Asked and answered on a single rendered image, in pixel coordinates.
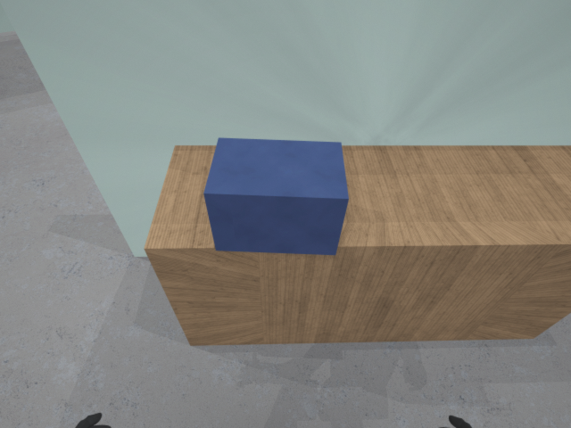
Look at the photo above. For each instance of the carton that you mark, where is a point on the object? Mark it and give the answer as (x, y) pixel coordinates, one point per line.
(277, 196)

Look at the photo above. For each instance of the pedestal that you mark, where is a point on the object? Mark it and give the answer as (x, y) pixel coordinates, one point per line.
(439, 243)

